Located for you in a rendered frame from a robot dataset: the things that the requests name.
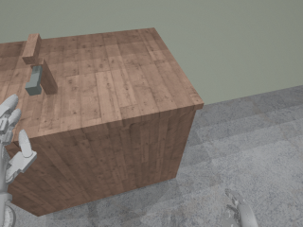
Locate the left robot forearm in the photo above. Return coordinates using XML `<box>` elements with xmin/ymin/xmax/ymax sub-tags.
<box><xmin>0</xmin><ymin>192</ymin><xmax>16</xmax><ymax>227</ymax></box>

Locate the robot left hand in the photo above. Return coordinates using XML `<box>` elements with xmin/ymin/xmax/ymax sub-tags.
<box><xmin>0</xmin><ymin>94</ymin><xmax>37</xmax><ymax>193</ymax></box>

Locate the counter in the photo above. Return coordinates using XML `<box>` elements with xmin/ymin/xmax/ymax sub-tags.
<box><xmin>0</xmin><ymin>27</ymin><xmax>205</xmax><ymax>217</ymax></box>

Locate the tap lever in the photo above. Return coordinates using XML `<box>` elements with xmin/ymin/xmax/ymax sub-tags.
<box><xmin>25</xmin><ymin>65</ymin><xmax>43</xmax><ymax>96</ymax></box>

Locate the robot right hand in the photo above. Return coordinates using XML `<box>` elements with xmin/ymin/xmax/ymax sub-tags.
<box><xmin>222</xmin><ymin>188</ymin><xmax>258</xmax><ymax>227</ymax></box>

